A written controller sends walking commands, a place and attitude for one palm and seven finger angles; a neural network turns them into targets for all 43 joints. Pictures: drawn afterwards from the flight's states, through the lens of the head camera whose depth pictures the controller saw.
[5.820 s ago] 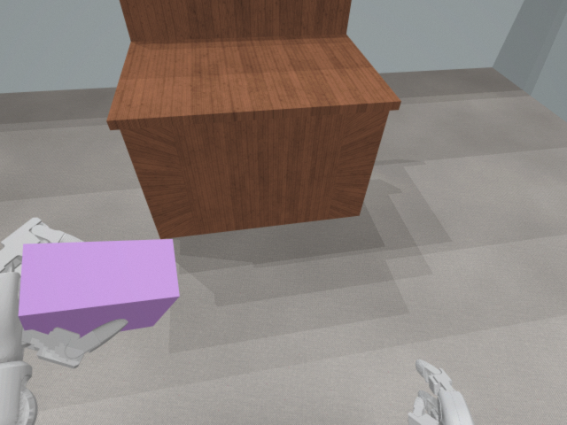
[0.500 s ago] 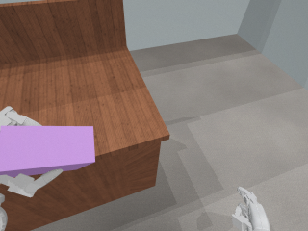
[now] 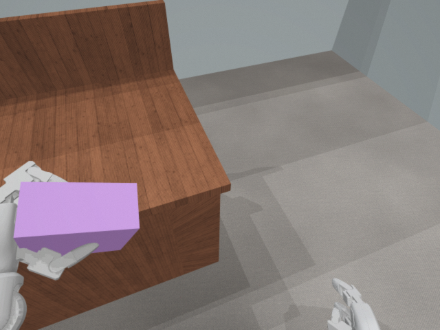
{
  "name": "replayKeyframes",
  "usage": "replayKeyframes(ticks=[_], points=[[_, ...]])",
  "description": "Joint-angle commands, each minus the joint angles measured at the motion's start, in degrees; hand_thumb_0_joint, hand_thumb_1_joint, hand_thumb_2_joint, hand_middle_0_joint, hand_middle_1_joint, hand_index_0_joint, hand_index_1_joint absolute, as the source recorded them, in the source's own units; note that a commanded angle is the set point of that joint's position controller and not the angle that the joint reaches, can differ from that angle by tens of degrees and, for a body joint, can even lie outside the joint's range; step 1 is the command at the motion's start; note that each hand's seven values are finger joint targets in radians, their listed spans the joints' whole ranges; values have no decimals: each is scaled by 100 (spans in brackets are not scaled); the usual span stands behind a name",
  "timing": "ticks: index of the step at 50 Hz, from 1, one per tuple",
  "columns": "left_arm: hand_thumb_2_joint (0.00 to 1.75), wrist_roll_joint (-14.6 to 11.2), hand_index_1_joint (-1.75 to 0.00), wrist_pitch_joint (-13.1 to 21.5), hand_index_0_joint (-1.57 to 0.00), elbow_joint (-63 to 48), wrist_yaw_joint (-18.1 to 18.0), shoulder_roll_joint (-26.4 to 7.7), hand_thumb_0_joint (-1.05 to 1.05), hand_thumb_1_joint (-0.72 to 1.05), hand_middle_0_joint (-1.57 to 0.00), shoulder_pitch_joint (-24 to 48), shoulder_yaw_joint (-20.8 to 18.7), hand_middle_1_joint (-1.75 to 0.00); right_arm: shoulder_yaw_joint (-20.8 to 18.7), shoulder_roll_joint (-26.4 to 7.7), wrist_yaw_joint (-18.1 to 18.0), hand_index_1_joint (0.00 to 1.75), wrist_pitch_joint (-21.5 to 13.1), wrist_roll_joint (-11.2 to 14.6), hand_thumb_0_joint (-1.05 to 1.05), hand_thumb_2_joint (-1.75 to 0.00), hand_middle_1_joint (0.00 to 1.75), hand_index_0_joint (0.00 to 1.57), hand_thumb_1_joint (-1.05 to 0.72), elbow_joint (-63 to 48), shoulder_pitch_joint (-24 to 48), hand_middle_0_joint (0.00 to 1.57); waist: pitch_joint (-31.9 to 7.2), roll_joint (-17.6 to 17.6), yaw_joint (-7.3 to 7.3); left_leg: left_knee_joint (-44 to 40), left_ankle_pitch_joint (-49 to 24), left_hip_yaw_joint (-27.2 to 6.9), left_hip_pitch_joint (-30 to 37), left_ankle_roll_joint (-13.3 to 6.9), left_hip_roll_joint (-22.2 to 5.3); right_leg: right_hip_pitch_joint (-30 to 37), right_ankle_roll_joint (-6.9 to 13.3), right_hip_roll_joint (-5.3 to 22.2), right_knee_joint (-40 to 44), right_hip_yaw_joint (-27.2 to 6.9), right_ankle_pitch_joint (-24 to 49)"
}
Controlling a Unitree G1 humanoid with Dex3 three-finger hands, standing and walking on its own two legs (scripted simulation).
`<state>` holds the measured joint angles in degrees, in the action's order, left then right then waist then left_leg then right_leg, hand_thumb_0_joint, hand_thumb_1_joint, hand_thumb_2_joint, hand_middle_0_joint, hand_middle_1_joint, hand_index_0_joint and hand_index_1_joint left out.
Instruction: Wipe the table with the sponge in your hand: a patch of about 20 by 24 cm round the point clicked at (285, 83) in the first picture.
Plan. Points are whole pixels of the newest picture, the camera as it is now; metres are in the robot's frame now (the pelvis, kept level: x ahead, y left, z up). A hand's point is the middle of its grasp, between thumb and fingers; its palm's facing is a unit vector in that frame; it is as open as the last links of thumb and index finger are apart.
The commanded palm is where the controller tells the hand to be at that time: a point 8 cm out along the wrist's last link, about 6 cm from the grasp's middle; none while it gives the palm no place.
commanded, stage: come to a stop and stand still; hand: left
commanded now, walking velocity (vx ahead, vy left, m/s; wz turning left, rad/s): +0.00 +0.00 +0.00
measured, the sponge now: (97, 221) +0.23 +0.20 +0.13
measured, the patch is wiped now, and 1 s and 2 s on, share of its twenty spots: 0.00 0.00 0.00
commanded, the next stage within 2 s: look again from close up in 0.82 s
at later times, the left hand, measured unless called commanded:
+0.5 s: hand (30, 195) +0.25 +0.30 +0.16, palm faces +0.36 -0.86 -0.37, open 10.3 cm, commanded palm +0.19 +0.33 +0.18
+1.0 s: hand (16, 197) +0.25 +0.31 +0.16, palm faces +0.38 -0.85 -0.36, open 10.3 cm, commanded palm +0.19 +0.34 +0.18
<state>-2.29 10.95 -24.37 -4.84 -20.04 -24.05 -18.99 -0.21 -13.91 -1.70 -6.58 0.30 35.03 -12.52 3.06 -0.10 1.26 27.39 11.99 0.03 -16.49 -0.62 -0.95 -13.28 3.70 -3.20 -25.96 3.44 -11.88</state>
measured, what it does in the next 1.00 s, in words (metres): shifts its weight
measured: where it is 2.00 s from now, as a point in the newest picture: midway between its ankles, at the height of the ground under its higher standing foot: outside the picture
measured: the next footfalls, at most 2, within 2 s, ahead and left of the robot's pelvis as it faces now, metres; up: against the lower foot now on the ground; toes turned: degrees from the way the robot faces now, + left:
none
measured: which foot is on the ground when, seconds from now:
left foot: down 0.00-1.00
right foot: down 0.00-1.00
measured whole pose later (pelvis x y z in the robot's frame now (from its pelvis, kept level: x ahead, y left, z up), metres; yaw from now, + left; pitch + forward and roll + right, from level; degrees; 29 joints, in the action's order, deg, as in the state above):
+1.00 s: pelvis +0.03 +0.06 +0.01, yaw +0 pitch +0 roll -2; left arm -2.0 10.6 -26.3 -6.3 -21.2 -24.7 -19.1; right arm 1.1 -11.2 -2.1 -4.9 0.0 33.7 -11.1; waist 1.2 1.5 1.6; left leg 23.7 10.4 -0.8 -12.8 -3.8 3.2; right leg -7.8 -0.6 -0.2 -19.1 2.1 -10.9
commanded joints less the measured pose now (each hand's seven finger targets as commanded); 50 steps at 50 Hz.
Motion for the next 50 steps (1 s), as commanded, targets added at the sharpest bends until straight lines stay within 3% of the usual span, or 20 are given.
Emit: replayKeyframes(ticks=[1, 4, 9, 12, 13, 16, 23, 26, 31, 34, 39, 40, 43, 49, 50], points=[[130, -75, -160, 387, -120, -1475, -237, -1444, 0, 10, -120, 731, -1003, -160, -137, -438, -189, 30, -393, -43, 0, -90, 30, 20, -90, -938, 660, 20, -664, 34, 33, -6, 164, -51, 709, -66, 116, -529, -208, 1046, 1438, -1218, -1717], [130, -55, -160, 458, -120, -1595, -262, -1526, 0, 10, -120, 1050, -979, -160, -180, -499, -215, 30, -426, -31, 0, -90, 30, 20, -90, -923, 626, 20, -453, -246, -6, -166, 398, -202, 819, -68, 63, -638, -189, 934, 1461, -1132, -1877], [130, 15, -160, 535, -120, -1485, -193, -1107, 0, 10, -120, 860, -604, -160, -177, -551, -146, 30, -552, -52, 0, -90, 30, 20, -90, -942, 619, 20, -299, -901, -11, -1097, 952, -638, 210, -140, -176, 139, -271, 424, 954, -613, -1132], [130, 79, -160, 538, -120, -1371, -187, -1065, 0, 10, -120, 619, -602, -160, -139, -534, -88, 30, -591, -46, 0, -90, 30, 20, -90, -973, 654, 20, -516, -718, 84, -1444, 1290, -934, -350, -253, -406, 834, -303, 303, 526, -548, -441], [130, 82, -160, 533, -120, -1294, -191, -1062, 0, 10, -120, 550, -643, -160, -143, -529, -71, 30, -591, -54, 0, -90, 30, 20, -90, -955, 612, 20, -621, -490, 96, -1315, 1058, -877, -303, -235, -363, 891, -296, 338, 632, -587, -295], [130, 66, -160, 487, -120, -1277, -175, -982, 0, 10, -120, 502, -569, -160, -136, -530, -42, 30, -584, -67, 0, -90, 30, 20, -90, -927, 583, 20, -740, -335, 59, -1135, 363, -752, 82, -130, -282, 703, -264, 378, 786, -569, 31], [130, -9, -160, 414, -120, -1632, -168, -1098, 0, 10, -120, 667, -641, -160, -105, -469, -62, 30, -477, -62, 0, -90, 30, 20, -90, -927, 617, 20, -1291, -388, 31, -695, -1688, -526, 894, -4, -221, 782, -293, 408, 637, -399, 1209], [130, -34, -160, 357, -120, -1599, -166, -1069, 0, 10, -120, 571, -628, -160, -81, -445, -69, 30, -408, -56, 0, -90, 30, 20, -90, -957, 656, 20, -1298, -497, 41, -667, -2030, -543, 972, 62, -261, 758, -295, 388, 587, -347, 1245], [130, -52, -160, 287, -120, -1506, -183, -990, 0, 10, -120, 481, -595, -160, -106, -449, -72, 30, -276, -33, 0, -90, 30, 20, -90, -987, 669, 20, -1280, -357, 24, -654, -1996, -523, 903, 120, -248, 840, -282, 407, 645, -333, 1314], [130, -44, -160, 281, -120, -1559, -194, -1038, 0, 10, -120, 488, -617, -160, -123, -481, -89, 30, -227, -22, 0, -90, 30, 20, -90, -1009, 712, 20, -1228, -565, 20, -688, -2061, -506, 862, 158, -229, 838, -278, 398, 601, -281, 1267], [130, -43, -160, 284, -120, -1599, -222, -1090, 0, 10, -120, 484, -642, -160, -148, -497, -101, 30, -177, -9, 0, -90, 30, 20, -90, -1045, 719, 20, -1148, -608, 24, -811, -1936, -600, 796, 229, -257, 832, -282, 366, 577, -229, 980], [130, -54, -160, 284, -120, -1552, -215, -953, 0, 10, -120, 481, -512, -160, -134, -475, -99, 30, -166, -14, 0, -90, 30, 20, -90, -1058, 722, 20, -1095, -624, 21, -858, -1714, -614, 738, 228, -277, 813, -279, 382, 622, -253, 846], [130, -50, -160, 308, -120, -1498, -239, -996, 0, 10, -120, 460, -591, -160, -166, -503, -114, 30, -156, -9, 0, -90, 30, 20, -90, -1059, 705, 20, -1061, -438, 24, -929, -1062, -619, 487, 150, -227, 986, -279, 408, 726, -309, 821], [130, -32, -160, 341, -120, -1449, -266, -1036, 0, 10, -120, 454, -615, -160, -174, -535, -140, 30, -167, 0, 0, -90, 30, 20, -90, -1014, 748, 20, -994, -470, 9, -985, -510, -640, 272, 55, -184, 1041, -271, 463, 786, -350, 703], [130, -28, -160, 345, -120, -1465, -262, -920, 0, 10, -120, 489, -514, -160, -175, -517, -140, 30, -175, 4, 0, -90, 30, 20, -90, -1010, 719, 20, -981, -500, 3, -988, -555, -632, 308, 64, -175, 1018, -263, 456, 770, -344, 714]])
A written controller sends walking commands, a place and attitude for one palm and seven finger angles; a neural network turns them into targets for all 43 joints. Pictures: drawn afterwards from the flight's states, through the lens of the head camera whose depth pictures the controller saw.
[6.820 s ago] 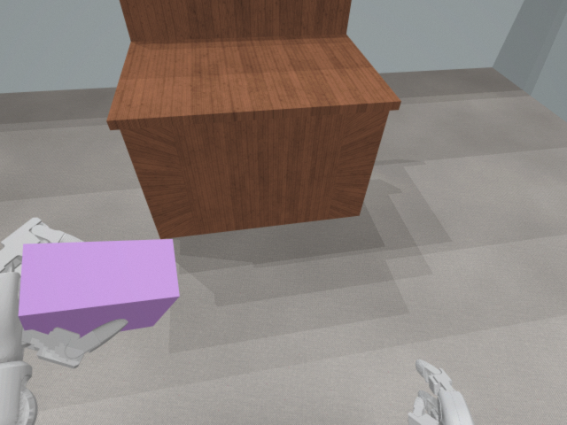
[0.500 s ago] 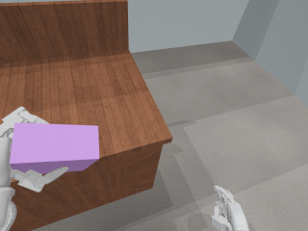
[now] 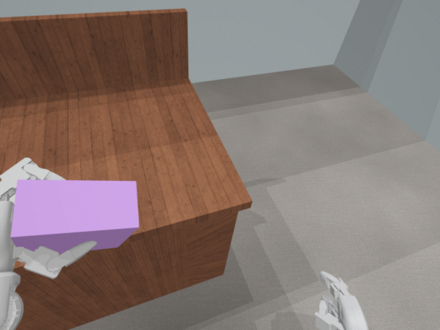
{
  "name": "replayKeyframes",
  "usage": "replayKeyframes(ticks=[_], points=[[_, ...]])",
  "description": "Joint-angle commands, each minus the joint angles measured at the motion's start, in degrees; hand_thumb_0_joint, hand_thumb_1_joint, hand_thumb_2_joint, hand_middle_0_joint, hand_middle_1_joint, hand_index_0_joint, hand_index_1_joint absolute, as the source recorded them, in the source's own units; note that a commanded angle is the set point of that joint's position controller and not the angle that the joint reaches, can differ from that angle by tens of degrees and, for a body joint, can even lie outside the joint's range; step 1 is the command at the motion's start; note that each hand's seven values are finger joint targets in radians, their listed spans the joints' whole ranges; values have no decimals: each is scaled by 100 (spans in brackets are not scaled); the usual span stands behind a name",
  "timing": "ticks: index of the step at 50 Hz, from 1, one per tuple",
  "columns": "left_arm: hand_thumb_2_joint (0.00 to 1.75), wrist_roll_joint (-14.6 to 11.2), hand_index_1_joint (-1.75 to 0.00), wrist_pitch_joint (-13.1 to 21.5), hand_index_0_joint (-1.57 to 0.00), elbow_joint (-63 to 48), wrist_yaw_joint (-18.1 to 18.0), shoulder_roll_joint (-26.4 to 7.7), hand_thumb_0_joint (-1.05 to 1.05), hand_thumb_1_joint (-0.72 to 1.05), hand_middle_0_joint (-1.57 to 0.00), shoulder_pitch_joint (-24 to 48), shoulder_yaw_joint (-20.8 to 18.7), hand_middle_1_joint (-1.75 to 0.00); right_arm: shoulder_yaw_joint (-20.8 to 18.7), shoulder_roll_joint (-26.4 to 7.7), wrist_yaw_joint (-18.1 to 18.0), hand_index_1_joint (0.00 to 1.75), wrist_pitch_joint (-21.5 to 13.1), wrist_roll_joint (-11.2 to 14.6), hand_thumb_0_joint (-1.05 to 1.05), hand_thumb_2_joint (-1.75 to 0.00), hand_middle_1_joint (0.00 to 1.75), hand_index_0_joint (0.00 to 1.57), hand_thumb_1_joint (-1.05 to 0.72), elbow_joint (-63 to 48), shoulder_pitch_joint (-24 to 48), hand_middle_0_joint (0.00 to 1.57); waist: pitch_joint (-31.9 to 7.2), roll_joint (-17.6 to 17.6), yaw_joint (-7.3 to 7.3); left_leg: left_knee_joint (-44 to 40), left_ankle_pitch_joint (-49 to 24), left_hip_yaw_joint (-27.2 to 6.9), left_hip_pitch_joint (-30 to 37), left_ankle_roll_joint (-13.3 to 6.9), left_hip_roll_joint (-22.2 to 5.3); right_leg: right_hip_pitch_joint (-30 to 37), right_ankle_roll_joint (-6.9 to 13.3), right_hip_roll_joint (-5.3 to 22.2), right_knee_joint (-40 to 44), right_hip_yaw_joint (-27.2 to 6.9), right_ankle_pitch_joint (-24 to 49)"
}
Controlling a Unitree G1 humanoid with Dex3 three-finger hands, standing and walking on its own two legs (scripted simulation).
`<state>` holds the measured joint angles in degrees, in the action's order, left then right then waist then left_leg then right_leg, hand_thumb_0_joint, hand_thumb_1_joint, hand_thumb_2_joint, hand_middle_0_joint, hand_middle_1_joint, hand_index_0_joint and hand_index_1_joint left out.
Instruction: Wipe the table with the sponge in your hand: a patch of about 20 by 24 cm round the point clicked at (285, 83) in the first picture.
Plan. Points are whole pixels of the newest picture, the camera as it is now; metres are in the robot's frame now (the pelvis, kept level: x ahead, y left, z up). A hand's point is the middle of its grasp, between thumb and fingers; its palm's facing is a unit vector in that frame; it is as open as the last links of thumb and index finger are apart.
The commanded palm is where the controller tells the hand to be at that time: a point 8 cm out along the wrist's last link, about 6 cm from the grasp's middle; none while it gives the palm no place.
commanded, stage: look again from close up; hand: left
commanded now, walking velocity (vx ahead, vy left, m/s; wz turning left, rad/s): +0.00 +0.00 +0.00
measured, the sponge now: (95, 219) +0.23 +0.21 +0.13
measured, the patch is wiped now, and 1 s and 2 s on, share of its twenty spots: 0.00 0.00 0.00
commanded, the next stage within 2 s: shuffle to correct the standing spot in 0.18 s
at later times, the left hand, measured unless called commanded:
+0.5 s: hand (61, 226) +0.21 +0.24 +0.15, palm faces +0.38 -0.85 -0.36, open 10.3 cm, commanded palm +0.16 +0.28 +0.17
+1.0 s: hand (56, 198) +0.24 +0.26 +0.16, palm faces +0.39 -0.82 -0.41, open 10.3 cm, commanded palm +0.18 +0.30 +0.17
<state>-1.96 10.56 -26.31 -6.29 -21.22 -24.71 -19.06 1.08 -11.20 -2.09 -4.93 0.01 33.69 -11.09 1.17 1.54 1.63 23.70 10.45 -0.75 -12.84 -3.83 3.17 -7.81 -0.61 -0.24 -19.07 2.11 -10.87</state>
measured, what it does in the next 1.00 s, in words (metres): stands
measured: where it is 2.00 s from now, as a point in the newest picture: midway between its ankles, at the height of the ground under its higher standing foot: outside the picture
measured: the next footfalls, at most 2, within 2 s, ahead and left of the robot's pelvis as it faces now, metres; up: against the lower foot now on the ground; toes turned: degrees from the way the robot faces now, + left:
right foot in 1.42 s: +0.12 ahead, -0.05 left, +0.00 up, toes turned -3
left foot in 1.68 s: +0.13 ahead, +0.22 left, +0.00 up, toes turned -4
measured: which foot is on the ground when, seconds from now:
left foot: down 0.00-1.00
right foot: down 0.00-1.00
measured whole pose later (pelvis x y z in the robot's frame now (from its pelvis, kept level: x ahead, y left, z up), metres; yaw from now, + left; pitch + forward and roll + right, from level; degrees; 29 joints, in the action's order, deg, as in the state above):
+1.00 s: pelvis +0.03 +0.01 -0.02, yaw +2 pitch +0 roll -2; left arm -1.6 12.7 -28.4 -5.9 -22.2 -25.5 -20.7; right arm 0.0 -11.2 -0.6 -3.9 0.3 33.1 -11.9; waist 0.7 -0.3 -0.1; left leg 36.4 19.7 -1.5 -16.6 -5.5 5.4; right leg -11.2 -1.1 1.8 -32.7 3.2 -21.7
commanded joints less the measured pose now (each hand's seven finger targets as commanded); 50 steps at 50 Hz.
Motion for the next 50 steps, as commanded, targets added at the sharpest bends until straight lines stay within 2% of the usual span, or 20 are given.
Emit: replayKeyframes(ticks=[1, 3, 12, 14, 16, 22, 24, 27, 30, 34, 36, 38, 40, 43, 45, 46, 47, 48, 49, 50], points=[[130, -52, -160, 386, -120, -1269, -121, -830, 0, 10, -120, 591, -505, -160, -306, -802, -100, 30, -351, 35, 0, -90, 30, 20, -90, -878, 577, 20, -769, -676, -31, -641, -340, -567, -51, 385, -594, 437, 163, 147, 82, -217, 563], [130, -43, -160, 388, -120, -1190, -125, -839, 0, 10, -120, 603, -521, -160, -307, -802, -105, 30, -357, 29, 0, -90, 30, 20, -90, -851, 568, 20, -699, -599, -22, -720, -43, -606, -112, 355, -596, 399, 151, 128, 123, -233, 385], [130, -42, -160, 361, -120, -1096, -138, -813, 0, 10, -120, 540, -523, -160, -314, -789, -116, 30, -336, 37, 0, -90, 30, 20, -90, -836, 574, 20, -630, -402, -28, -610, 90, -565, -162, 292, -522, 336, 174, 201, 267, -304, 287], [130, -38, -160, 353, -120, -1178, -143, -877, 0, 10, -120, 549, -559, -160, -322, -810, -122, 30, -318, 42, 0, -90, 30, 20, -90, -814, 602, 20, -688, -564, -44, -586, 12, -546, -127, 287, -525, 360, 172, 213, 241, -302, 344], [130, -36, -160, 346, -120, -1092, -137, -801, 0, 10, -120, 486, -507, -160, -333, -796, -107, 30, -316, 27, 0, -90, 30, 20, -90, -831, 581, 20, -684, -409, -38, -430, 170, -473, -159, 227, -490, 312, 183, 301, 285, -372, 254], [130, -52, -160, 366, -120, -1188, -137, -882, 0, 10, -120, 500, -538, -160, -395, -838, -68, 30, -280, 16, 0, -90, 30, 20, -90, -832, 558, 20, -541, -289, -107, 27, 728, -448, -341, 96, -390, -118, 344, 581, 220, -602, -812], [130, -56, -160, 381, -120, -1287, -143, -938, 0, 10, -120, 601, -548, -160, -407, -875, -63, 30, -256, 28, 0, -90, 30, 20, -90, -818, 560, 20, -427, -449, -150, 77, 809, -527, -388, 66, -417, -284, 394, 627, 70, -603, -976], [130, -45, -160, 425, -120, -1245, -143, -937, 0, 10, -120, 550, -618, -160, -398, -864, -59, 30, -275, 35, 0, -90, 30, 20, -90, -843, 527, 20, -471, -540, -120, -116, 764, -802, -598, -32, -559, -64, 332, 429, -505, -340, -596], [130, -41, -160, 476, -120, -1286, -135, -953, 0, 10, -120, 501, -654, -160, -381, -840, -61, 30, -293, 53, 0, -90, 30, 20, -90, -857, 492, 20, -603, -764, -105, -172, 204, -1048, -655, -108, -723, 139, 255, 296, -1053, -86, 29], [130, -57, -160, 534, -120, -1377, -116, -996, 0, 10, -120, 360, -691, -160, -412, -870, -8, 30, -298, 85, 0, -90, 30, 20, -90, -849, 416, 20, -882, -432, -111, 439, -938, -721, -657, -6, -606, 485, 349, 504, -1085, -210, 769], [130, -67, -160, 545, -120, -1335, -121, -972, 0, 10, -120, 344, -697, -160, -416, -854, 18, 30, -269, 92, 0, -90, 30, 20, -90, -843, 401, 20, -895, -319, -114, 681, -990, -600, -700, 45, -544, 463, 427, 644, -1100, -370, 838], [130, -85, -160, 546, -120, -1309, -115, -981, 0, 10, -120, 356, -721, -160, -437, -845, 44, 30, -227, 116, 0, -90, 30, 20, -90, -845, 381, 20, -861, 4, -136, 966, -892, -448, -759, 71, -434, 418, 528, 836, -1038, -592, 897], [130, -107, -160, 550, -120, -1370, -132, -1043, 0, 10, -120, 360, -777, -160, -426, -828, 45, 30, -178, 128, 0, -90, 30, 20, -90, -824, 398, 20, -824, -149, -168, 949, -1033, -465, -636, 98, -447, 259, 551, 883, -1199, -592, 1006], [130, -96, -160, 555, -120, -1540, -113, -1073, 0, 10, -120, 472, -826, -160, -417, -849, 48, 30, -150, 119, 0, -90, 30, 20, -90, -879, 411, 20, -775, -809, -182, 436, -1430, -922, -363, 102, -679, -100, 305, 401, -1776, -32, 567], [130, -73, -160, 567, -120, -1633, -92, -1109, 0, 10, -120, 446, -831, -160, -393, -806, 40, 30, -169, 57, 0, -90, 30, 20, -90, -902, 371, 20, -667, -1172, -183, 38, -1937, -1441, 69, 73, -968, -622, 163, 118, -1871, 188, -659], [130, -36, -160, 577, -120, -1627, -73, -1035, 0, 10, -120, 447, -751, -160, -403, -820, 59, 30, -202, 42, 0, -90, 30, 20, -90, -918, 366, 20, -591, -1223, -180, 21, -1989, -1452, 122, 69, -1010, -681, 176, 77, -1664, 202, -972], [130, -21, -160, 594, -120, -1599, -81, -1084, 0, 10, -120, 379, -837, -160, -403, -824, 70, 30, -220, 23, 0, -90, 30, 20, -90, -911, 363, 20, -676, -1148, -144, 127, -1961, -1386, -29, 79, -977, -363, 211, 98, -1309, 210, -829], [130, -31, -160, 599, -120, -1453, -78, -1028, 0, 10, -120, 270, -845, -160, -405, -821, 79, 30, -216, 31, 0, -90, 30, 20, -90, -913, 374, 20, -710, -858, -112, 339, -1828, -1185, -377, 146, -872, 136, 277, 183, -955, 165, -269], [130, -52, -160, 609, -120, -1404, -94, -1069, 0, 10, -120, 108, -919, -160, -418, -830, 76, 30, -184, 63, 0, -90, 30, 20, -90, -902, 360, 20, -904, -474, -99, 719, -1769, -893, -743, 234, -706, 747, 396, 412, -859, -10, 680], [130, -76, -160, 607, -120, -1364, -109, -1016, 0, 10, -120, 32, -875, -160, -448, -825, 93, 30, -150, 116, 0, -90, 30, 20, -90, -929, 330, 20, -1052, 110, -98, 1308, -1521, -566, -1155, 331, -476, 1161, 621, 834, -945, -419, 1217]])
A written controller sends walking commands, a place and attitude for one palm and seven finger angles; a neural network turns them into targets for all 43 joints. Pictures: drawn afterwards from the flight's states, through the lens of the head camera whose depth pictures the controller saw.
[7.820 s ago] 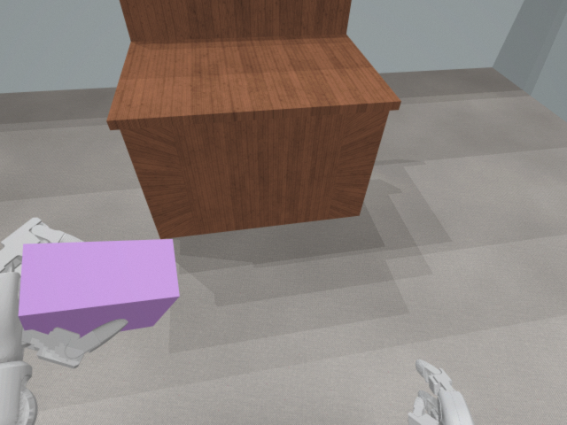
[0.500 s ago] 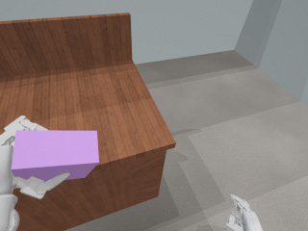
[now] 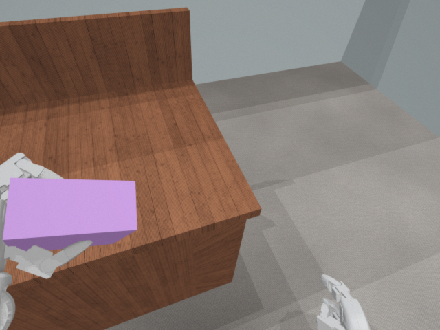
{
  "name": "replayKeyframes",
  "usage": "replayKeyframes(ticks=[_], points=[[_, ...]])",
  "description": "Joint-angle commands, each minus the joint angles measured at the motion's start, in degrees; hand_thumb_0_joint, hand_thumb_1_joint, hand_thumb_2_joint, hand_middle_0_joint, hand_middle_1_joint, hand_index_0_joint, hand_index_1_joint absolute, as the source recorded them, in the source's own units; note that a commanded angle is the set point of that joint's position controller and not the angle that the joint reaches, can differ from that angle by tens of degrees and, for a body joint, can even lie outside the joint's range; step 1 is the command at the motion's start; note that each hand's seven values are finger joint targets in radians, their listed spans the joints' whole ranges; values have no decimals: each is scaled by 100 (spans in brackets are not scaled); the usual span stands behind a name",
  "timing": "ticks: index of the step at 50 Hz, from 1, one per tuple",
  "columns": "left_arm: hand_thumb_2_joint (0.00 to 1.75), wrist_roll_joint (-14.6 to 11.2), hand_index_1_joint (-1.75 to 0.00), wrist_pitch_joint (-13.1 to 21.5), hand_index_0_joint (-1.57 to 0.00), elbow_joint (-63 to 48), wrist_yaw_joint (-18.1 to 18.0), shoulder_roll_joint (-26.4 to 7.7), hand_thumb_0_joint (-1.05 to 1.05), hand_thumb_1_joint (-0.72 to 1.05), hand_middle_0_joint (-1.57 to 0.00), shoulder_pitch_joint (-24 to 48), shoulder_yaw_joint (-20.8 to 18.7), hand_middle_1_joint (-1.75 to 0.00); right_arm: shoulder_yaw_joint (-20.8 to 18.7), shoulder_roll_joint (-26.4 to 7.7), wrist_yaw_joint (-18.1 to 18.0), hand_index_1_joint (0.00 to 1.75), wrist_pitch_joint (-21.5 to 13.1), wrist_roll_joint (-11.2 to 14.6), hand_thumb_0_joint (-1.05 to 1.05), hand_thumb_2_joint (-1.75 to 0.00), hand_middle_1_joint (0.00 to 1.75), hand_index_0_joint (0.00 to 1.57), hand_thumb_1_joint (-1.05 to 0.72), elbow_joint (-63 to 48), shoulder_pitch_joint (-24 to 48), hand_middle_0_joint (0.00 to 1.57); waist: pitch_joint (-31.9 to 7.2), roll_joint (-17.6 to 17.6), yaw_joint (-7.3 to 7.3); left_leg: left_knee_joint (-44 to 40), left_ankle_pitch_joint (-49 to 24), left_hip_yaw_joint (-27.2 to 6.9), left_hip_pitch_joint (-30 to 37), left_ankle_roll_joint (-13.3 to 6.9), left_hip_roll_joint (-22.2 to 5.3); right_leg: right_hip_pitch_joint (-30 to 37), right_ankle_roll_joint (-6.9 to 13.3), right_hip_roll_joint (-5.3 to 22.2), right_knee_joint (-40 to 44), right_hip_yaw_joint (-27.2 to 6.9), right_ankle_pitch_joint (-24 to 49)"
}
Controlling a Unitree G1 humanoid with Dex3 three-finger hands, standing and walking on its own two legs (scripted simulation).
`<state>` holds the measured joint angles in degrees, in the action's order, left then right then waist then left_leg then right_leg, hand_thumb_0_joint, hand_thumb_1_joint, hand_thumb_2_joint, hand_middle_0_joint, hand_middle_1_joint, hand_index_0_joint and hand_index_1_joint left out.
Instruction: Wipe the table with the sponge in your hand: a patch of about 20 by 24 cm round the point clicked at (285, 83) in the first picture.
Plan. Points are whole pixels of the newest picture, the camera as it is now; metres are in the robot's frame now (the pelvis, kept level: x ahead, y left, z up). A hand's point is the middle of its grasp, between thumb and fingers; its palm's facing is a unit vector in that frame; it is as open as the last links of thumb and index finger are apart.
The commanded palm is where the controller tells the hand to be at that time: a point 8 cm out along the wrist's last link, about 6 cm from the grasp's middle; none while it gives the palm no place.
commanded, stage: shuffle to correct the standing spot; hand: left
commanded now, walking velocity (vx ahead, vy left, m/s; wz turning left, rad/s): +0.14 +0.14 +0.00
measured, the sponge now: (91, 217) +0.23 +0.20 +0.15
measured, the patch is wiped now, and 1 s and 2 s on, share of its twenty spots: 0.00 0.00 0.00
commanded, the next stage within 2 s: come to a stop and stand still in 0.56 s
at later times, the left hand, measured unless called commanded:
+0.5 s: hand (36, 199) +0.24 +0.26 +0.18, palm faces +0.35 -0.81 -0.47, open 10.3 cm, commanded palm +0.19 +0.30 +0.19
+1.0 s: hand (5, 176) +0.27 +0.32 +0.18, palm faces +0.36 -0.86 -0.36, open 10.3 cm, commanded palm +0.22 +0.36 +0.19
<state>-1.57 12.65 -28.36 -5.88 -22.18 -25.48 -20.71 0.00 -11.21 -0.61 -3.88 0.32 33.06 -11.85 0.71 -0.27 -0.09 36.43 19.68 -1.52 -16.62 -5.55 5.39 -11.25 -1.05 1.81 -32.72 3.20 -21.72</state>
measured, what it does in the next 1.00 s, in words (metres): steps on the spot: right foot, then left foot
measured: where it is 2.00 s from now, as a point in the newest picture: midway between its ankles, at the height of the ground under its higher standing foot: outside the picture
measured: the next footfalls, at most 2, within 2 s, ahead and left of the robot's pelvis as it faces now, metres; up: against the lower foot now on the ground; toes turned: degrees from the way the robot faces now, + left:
right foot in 0.42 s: +0.09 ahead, -0.07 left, +0.00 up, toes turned -5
left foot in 0.68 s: +0.11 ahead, +0.20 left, +0.00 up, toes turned -6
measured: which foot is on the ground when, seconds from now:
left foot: down 0.00-0.44, up 0.46-0.66, down 0.68-1.00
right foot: down 0.00-0.16, up 0.18-0.40, down 0.42-1.00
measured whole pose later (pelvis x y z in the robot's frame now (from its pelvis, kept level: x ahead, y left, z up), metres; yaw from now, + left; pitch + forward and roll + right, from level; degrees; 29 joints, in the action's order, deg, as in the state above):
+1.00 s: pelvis +0.05 +0.08 +0.01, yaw -2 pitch -1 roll -1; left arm -2.2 8.8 -30.7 -6.4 -21.7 -24.7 -21.1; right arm 2.5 -6.3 -0.9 -6.4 0.0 32.9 -10.4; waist 2.8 3.5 1.0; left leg 28.7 14.0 2.6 -13.9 1.3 -3.7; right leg -11.8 -2.1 4.1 -25.7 4.5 -12.9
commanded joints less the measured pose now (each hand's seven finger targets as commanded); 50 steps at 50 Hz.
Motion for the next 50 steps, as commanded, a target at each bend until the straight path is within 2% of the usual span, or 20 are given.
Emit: replayKeyframes(ticks=[1, 3, 4, 6, 7, 8, 9, 11, 15, 19, 20, 22, 24, 27, 29, 31, 35, 37, 44, 50], points=[[130, -163, -160, 395, -120, -1142, -159, -932, 0, 10, -120, 19, -737, -160, -411, -862, -45, 30, -232, 124, 0, -90, 30, 20, -90, -892, 385, 20, -1077, 866, 79, 694, -2025, -210, -983, 513, -480, 1507, 975, 1162, 506, -1145, 2571], [130, -221, -160, 429, -120, -1233, -213, -1006, 0, 10, -120, 127, -856, -160, -397, -802, -15, 30, -182, 140, 0, -90, 30, 20, -90, -829, 413, 20, -756, 1026, 46, 956, -8, -170, -1281, 400, -533, 1065, 1268, 1952, 680, -1919, 2533], [130, -202, -160, 385, -120, -1195, -243, -1087, 0, 10, -120, 119, -914, -160, -355, -806, -12, 30, -115, 120, 0, -90, 30, 20, -90, -738, 397, 20, -562, 589, -8, 359, 316, -328, -860, 321, -693, 450, 1083, 1869, 548, -1797, 1992], [130, -145, -160, 348, -120, -1359, -203, -824, 0, 10, -120, 363, -663, -160, -313, -787, -94, 30, -110, 95, 0, -90, 30, 20, -90, -704, 414, 20, -510, -752, -198, -1228, -768, -564, 570, 211, -765, -713, 420, 404, -666, -264, 1207], [130, -80, -160, 350, -120, -1562, -196, -910, 0, 10, -120, 460, -664, -160, -353, -859, -128, 30, -174, 94, 0, -90, 30, 20, -90, -822, 447, 20, -574, -1504, -164, -1538, -1794, -1429, 1212, 29, -1340, -1420, 152, -194, -1526, 147, 315], [130, -56, -160, 333, -120, -1682, -173, -1075, 0, 10, -120, 644, -656, -160, -327, -842, -128, 30, -234, -23, 0, -90, 30, 20, -90, -807, 459, 20, -572, -1850, -188, -1993, -2378, -2296, 1625, 85, -1692, -2126, 155, -282, -2401, -60, -914], [130, 3, -160, 335, -120, -1845, -160, -1258, 0, 10, -120, 880, -682, -160, -321, -817, -134, 30, -277, -85, 0, -90, 30, 20, -90, -794, 557, 20, -527, -1435, -88, -1995, -2621, -2382, 1649, 129, -1849, -2306, 196, -194, -2919, -311, -958], [130, 41, -160, 294, -120, -1565, -140, -993, 0, 10, -120, 575, -560, -160, -382, -827, -96, 30, -316, -18, 0, -90, 30, 20, -90, -749, 452, 20, -583, -584, -22, -1638, -3099, -1597, 1618, -86, -1722, -2405, 192, -20, -2867, -242, -616], [130, -51, -160, 279, -120, -1357, -116, -967, 0, 10, -120, -32, -671, -160, -306, -795, -94, 30, -322, 41, 0, -90, 30, 20, -90, -773, 475, 20, -689, -943, 55, -1742, -2561, -759, 544, -35, -1378, -1172, 180, -26, -1479, 187, -105], [130, -127, -160, 259, -120, -887, -108, -1033, 0, 10, -120, -283, -892, -160, -243, -809, -161, 30, -216, 11, 0, -90, 30, 20, -90, -847, 508, 20, -747, -417, 141, -1254, -1474, -590, -925, 216, -1226, 1042, 233, 20, 588, 304, 1058], [130, -126, -160, 286, -120, -815, -116, -1079, 0, 10, -120, -166, -945, -160, -268, -809, -178, 30, -180, 0, 0, -90, 30, 20, -90, -858, 502, 20, -877, 25, 155, -572, -747, -496, -1664, 310, -1012, 1884, 405, 385, 836, -179, 1176], [130, -191, -160, 316, -120, -649, -136, -1132, 0, 10, -120, 158, -1004, -160, -455, -928, -141, 30, -245, 27, 0, -90, 30, 20, -90, -862, 264, 20, -852, 1643, 5, 2079, 918, -251, -2195, 359, -434, 1182, 1425, 2496, 1823, -3152, -32], [130, -213, -160, 259, -120, -814, -124, -888, 0, 10, -120, 234, -778, -160, -523, -1037, -53, 30, -200, 85, 0, -90, 30, 20, -90, -765, 342, 20, -273, 1092, -44, 3124, 800, -680, -2020, 416, -726, -190, 1613, 2627, 2143, -3688, -650], [130, -77, -160, 307, -120, -1159, -218, -859, 0, 10, -120, 486, -599, -160, -246, -695, -67, 30, -200, -15, 0, -90, 30, 20, -90, -577, 433, 20, -513, 223, -90, 1992, 65, -116, -1176, 419, -900, -419, 1064, 1874, 1445, -1349, 1380], [130, -26, -160, 320, -120, -1642, -314, -1110, 0, 10, -120, 584, -678, -160, -261, -632, -168, 30, -331, -8, 0, -90, 30, 20, -90, -601, 661, 20, -547, 575, 43, 526, -4, 292, -183, 361, -782, -705, 912, 1691, 1175, -1028, 1686], [130, -44, -160, 302, -120, -1681, -350, -962, 0, 10, -120, 385, -632, -160, -263, -568, -250, 30, -481, -56, 0, -90, 30, 20, -90, -586, 604, 20, -692, 252, 52, -646, -705, 833, 439, 413, -395, -328, 634, 1262, 813, -561, 1733], [130, -79, -160, 285, -120, -1671, -322, -1072, 0, 10, -120, 317, -766, -160, -458, -821, -320, 30, -524, 55, 0, -90, 30, 20, -90, -758, 529, 20, -816, 124, 93, -912, -2412, 81, 711, 264, -1161, -187, 242, 613, -165, -245, 1977], [130, -75, -160, 204, -120, -1443, -297, -1074, 0, 10, -120, 272, -935, -160, -355, -724, -283, 30, -463, 105, 0, -90, 30, 20, -90, -788, 543, 20, -674, -665, 48, -1132, -2695, -335, 177, 199, -1369, 123, 29, 174, -204, 139, 1623], [130, -139, -160, 41, -120, -1395, -117, -656, 0, 10, -120, 222, -492, -160, -285, -680, -195, 30, -536, 41, 0, -90, 30, 20, -90, -771, 503, 20, -742, -718, -6, -1547, -2889, -126, 564, 573, -1378, 333, 73, -60, 477, 146, 1671], [130, -139, -160, -37, -120, -1717, -146, -742, 0, 10, -120, 561, -455, -160, -202, -621, -172, 30, -538, -8, 0, -90, 30, 20, -90, -812, 545, 20, -752, -867, 12, -1653, -1794, -62, 308, 566, -1315, 606, 78, -72, 913, 101, 1623]])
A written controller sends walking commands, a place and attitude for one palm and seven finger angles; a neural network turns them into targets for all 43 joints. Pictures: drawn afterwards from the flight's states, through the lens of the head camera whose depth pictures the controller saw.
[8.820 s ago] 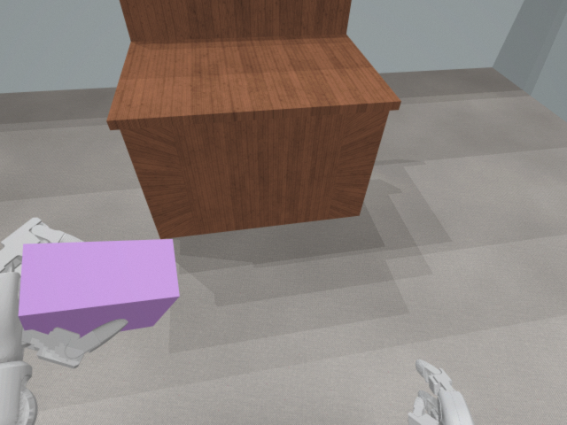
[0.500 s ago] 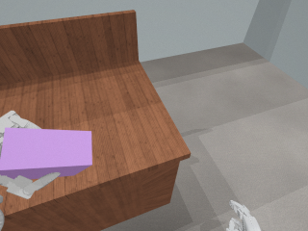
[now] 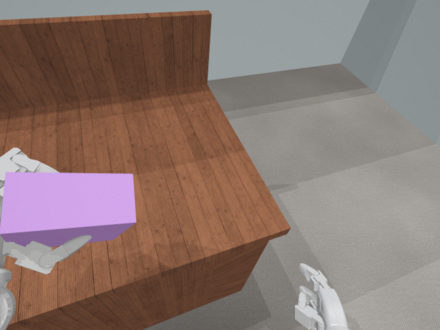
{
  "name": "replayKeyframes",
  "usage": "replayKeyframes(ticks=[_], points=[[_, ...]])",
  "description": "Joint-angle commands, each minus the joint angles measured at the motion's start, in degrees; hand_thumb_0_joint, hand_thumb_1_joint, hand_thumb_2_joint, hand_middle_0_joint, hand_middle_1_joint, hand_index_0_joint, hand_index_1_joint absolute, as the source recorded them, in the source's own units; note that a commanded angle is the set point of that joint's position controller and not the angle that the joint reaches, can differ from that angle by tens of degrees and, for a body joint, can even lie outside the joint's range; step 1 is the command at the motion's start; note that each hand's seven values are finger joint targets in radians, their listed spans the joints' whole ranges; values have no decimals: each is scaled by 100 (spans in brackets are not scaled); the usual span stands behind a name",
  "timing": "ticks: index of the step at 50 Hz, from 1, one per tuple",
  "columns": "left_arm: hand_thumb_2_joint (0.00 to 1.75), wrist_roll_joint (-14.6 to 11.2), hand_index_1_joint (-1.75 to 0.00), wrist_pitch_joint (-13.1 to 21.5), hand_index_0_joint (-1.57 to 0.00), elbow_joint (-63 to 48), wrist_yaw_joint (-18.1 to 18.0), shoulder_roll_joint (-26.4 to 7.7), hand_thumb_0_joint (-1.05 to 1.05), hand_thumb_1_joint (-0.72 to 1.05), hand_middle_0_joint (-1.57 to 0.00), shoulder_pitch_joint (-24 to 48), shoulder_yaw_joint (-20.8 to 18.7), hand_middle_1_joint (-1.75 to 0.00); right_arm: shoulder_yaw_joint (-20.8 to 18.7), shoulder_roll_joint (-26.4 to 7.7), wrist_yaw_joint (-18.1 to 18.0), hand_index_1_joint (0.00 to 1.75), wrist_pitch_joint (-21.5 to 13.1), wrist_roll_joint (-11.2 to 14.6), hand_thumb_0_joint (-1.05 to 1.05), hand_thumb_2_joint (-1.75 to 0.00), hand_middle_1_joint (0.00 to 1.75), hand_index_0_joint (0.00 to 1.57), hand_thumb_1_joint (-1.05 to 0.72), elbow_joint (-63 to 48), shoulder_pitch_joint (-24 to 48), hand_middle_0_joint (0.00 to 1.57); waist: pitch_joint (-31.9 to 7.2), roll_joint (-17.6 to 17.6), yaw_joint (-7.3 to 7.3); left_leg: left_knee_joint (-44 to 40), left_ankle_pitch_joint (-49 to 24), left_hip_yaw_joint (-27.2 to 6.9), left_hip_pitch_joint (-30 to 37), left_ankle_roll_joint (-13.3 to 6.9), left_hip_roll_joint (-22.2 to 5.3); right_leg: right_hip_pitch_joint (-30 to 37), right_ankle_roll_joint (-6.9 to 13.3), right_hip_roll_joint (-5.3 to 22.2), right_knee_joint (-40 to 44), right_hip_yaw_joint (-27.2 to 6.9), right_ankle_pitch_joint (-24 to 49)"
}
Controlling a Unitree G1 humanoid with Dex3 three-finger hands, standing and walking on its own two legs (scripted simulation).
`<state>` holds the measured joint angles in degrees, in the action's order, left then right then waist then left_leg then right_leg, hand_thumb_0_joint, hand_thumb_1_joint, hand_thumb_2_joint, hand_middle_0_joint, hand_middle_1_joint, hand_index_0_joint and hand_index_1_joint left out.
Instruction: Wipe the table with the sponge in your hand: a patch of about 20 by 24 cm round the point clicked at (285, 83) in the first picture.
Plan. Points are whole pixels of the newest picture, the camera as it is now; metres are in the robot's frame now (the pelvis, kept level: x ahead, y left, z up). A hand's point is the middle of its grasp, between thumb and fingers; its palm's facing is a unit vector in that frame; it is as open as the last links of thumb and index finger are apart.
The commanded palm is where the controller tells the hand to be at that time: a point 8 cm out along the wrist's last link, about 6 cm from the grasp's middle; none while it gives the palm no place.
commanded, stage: come to a stop and stand still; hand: left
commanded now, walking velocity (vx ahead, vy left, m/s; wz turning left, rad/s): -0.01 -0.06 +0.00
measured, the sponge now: (89, 212) +0.23 +0.21 +0.14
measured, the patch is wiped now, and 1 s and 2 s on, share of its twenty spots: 0.00 0.00 0.00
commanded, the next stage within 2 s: look again from close up in 0.58 s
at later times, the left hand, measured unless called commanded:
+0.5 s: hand (45, 230) +0.20 +0.25 +0.15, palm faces +0.35 -0.84 -0.41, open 10.3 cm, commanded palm +0.14 +0.27 +0.18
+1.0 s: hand (41, 211) +0.22 +0.26 +0.16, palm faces +0.37 -0.85 -0.38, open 10.3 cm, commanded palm +0.16 +0.29 +0.18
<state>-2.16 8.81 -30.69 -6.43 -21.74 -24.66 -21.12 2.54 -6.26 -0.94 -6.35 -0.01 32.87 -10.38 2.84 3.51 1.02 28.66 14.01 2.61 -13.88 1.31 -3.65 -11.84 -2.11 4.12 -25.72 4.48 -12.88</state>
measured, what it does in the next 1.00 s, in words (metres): stands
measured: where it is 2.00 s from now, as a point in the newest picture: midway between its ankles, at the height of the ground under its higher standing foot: outside the picture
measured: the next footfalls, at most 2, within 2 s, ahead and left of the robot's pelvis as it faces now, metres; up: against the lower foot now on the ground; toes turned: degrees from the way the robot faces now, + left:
none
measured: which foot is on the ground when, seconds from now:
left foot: down 0.00-1.00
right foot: down 0.00-1.00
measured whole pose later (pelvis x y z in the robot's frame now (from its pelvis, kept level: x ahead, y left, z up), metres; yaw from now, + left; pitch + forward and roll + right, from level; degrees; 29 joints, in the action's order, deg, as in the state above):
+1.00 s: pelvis +0.00 +0.01 +0.00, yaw -1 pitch -1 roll -1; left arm -1.8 12.8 -29.9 -5.8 -21.6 -23.9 -21.4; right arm 0.7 -9.8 -0.4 -9.4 -0.2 33.7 -8.9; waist 5.7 3.1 2.1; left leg 28.0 13.5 3.2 -13.9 0.4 -3.1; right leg -11.3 -3.4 4.3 -23.3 3.6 -10.9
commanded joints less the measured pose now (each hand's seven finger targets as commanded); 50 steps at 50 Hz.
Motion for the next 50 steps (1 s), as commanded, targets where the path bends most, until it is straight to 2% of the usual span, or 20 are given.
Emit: replayKeyframes(ticks=[1, 4, 5, 6, 7, 8, 9, 10, 13, 15, 17, 19, 21, 27, 30, 34, 35, 41, 43, 50], points=[[130, -69, -160, 350, -120, -1568, -109, -889, 0, 10, -120, 540, -495, -160, -481, -1113, -142, 30, -295, 41, 0, -90, 30, 20, -90, -821, 406, 20, -1037, -1244, -89, -818, -1168, -440, 65, -109, -366, 739, 195, -267, 261, -74, 877], [130, -104, -160, 322, -120, -1484, -149, -994, 0, 10, -120, 370, -606, -160, -461, -1089, -176, 30, -263, 71, 0, -90, 30, 20, -90, -784, 438, 20, -1047, -1170, -108, -801, -792, -325, -6, -103, -233, 854, 222, -201, 383, -156, 1070], [130, 864, -160, 872, -120, -2063, -3, -5041, 0, 10, -120, 6075, -3608, -160, -607, -1277, -200, 30, -551, -354, 0, -90, 30, 20, -90, -486, -393, 20, 71, -746, 138, 157, -1398, 98, -844, -121, -361, -230, 417, 123, 556, -549, 982], [130, 293, -160, 675, -120, 1194, 264, -1630, 0, 10, -120, 2662, -1290, -160, -478, -735, -192, 30, -552, -197, 0, -90, 30, 20, -90, -147, -154, 20, -857, -288, 14, -182, -1055, 144, 57, -125, 107, -79, 655, 285, 386, -603, 1509], [130, 130, -160, 639, -120, 903, 320, -1202, 0, 10, -120, 1608, -886, -160, -653, -1188, -160, 30, -638, -75, 0, -90, 30, 20, -90, -675, -186, 20, -866, -977, 211, -68, -1324, 255, 396, -8, 68, -49, 565, 155, 357, -1030, 2012], [130, -14, -160, 738, -120, 53, 341, -951, 0, 10, -120, 1352, -495, -160, -621, -1211, -99, 30, -634, -27, 0, -90, 30, 20, -90, -723, -83, 20, -1229, -1284, 122, -219, -1523, 123, 419, -89, 46, 398, 463, 175, 120, -647, 1707], [130, -144, -160, 741, -120, -152, 273, -436, 0, 10, -120, 810, -150, -160, -559, -1088, -16, 30, -682, 58, 0, -90, 30, 20, -90, -729, 216, 20, -1349, -1549, 90, -382, -1740, 53, 587, -141, -89, 475, 358, 6, -64, -355, 1338], [130, -115, -160, 735, -120, -582, 223, -599, 0, 10, -120, 658, -151, -160, -564, -1188, 53, 30, -702, 50, 0, -90, 30, 20, -90, -820, 259, 20, -1317, -1286, 172, -375, -1704, 37, 402, -137, -116, 529, 278, -95, -55, -297, 1172], [130, -128, -160, 715, -120, -677, 84, -977, 0, 10, -120, 129, -467, -160, -543, -1166, 60, 30, -705, 52, 0, -90, 30, 20, -90, -818, 247, 20, -1079, 85, 163, -248, -308, 96, -31, -57, 180, 414, 241, 5, 476, -438, 348], [130, -171, -160, 693, -120, -536, -23, -1098, 0, 10, -120, 58, -708, -160, -512, -1152, -57, 30, -643, 65, 0, -90, 30, 20, -90, -825, 330, 20, -782, 360, 79, -312, 279, 65, -3, -93, 239, -84, 268, 95, 775, -462, -590], [130, -181, -160, 770, -120, -604, -43, -1301, 0, 10, -120, 406, -946, -160, -508, -1174, -165, 30, -650, 64, 0, -90, 30, 20, -90, -833, 321, 20, -467, 248, 41, -385, 482, -11, 14, -93, 264, -464, 297, 94, 964, -575, -1231], [130, -152, -160, 840, -120, -778, -103, -1502, 0, 10, -120, 712, -1115, -160, -506, -1213, -263, 30, -665, 75, 0, -90, 30, 20, -90, -777, 440, 20, -328, -403, 14, -678, 569, -87, 83, -143, 124, -532, 264, -11, 843, -510, -1225], [130, -113, -160, 913, -120, -706, -94, -1227, 0, 10, -120, 880, -878, -160, -511, -1232, -271, 30, -720, 58, 0, -90, 30, 20, -90, -778, 309, 20, -371, -851, 43, -944, 808, -174, -261, -204, 37, -64, 236, -119, 557, -396, -949], [130, 10, -160, 935, -120, -770, -82, -850, 0, 10, -120, 811, -452, -160, -547, -1255, -140, 30, -919, 39, 0, -90, 30, 20, -90, -641, 226, 20, -632, -591, 71, -702, 270, -76, -125, -161, 118, 317, 238, -92, 569, -435, -122], [130, 44, -160, 896, -120, -720, -95, -735, 0, 10, -120, 734, -359, -160, -540, -1266, -98, 30, -893, 11, 0, -90, 30, 20, -90, -553, 238, 20, -604, -665, 28, -742, 173, -92, -153, -132, 105, 300, 230, -110, 551, -380, -38], [130, 27, -160, 853, -120, -802, -113, -995, 0, 10, -120, 567, -702, -160, -534, -1215, -75, 30, -821, 34, 0, -90, 30, 20, -90, -601, 365, 20, -636, -677, 49, -759, -177, -98, -117, -106, 72, 444, 202, -169, 449, -315, 477], [130, 9, -160, 852, -120, -721, -84, -843, 0, 10, -120, 552, -587, -160, -514, -1203, -68, 30, -782, 10, 0, -90, 30, 20, -90, -609, 307, 20, -657, -590, 31, -759, -231, -112, -174, -116, 73, 500, 195, -177, 434, -274, 543], [130, -34, -160, 824, -120, -1098, -36, -843, 0, 10, -120, 576, -595, -160, -524, -1194, -50, 30, -703, 23, 0, -90, 30, 20, -90, -700, 356, 20, -878, -878, 29, -713, -919, -100, 25, -93, 47, 706, 172, -251, 262, -210, 1169], [130, -39, -160, 802, -120, -1184, -37, -875, 0, 10, -120, 499, -619, -160, -527, -1190, -40, 30, -677, 25, 0, -90, 30, 20, -90, -743, 356, 20, -1034, -800, 49, -633, -1173, -93, 153, -103, 22, 775, 168, -225, 226, -202, 1392], [130, -63, -160, 704, -120, -1071, -55, -771, 0, 10, -120, 361, -544, -160, -518, -1191, -65, 30, -556, 26, 0, -90, 30, 20, -90, -723, 421, 20, -935, -712, 15, -630, -1127, -92, 129, -106, 21, 716, 165, -183, 329, -186, 1466]])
